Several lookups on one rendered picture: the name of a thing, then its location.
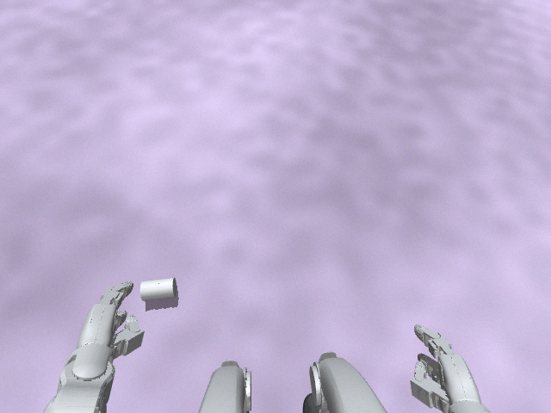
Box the left robot arm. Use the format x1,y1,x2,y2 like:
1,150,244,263
43,343,115,413

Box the right robot hand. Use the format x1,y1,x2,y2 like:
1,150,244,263
410,324,482,413

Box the can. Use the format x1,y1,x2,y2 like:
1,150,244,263
140,278,176,301

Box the left robot hand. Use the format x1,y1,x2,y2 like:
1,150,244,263
77,281,145,360

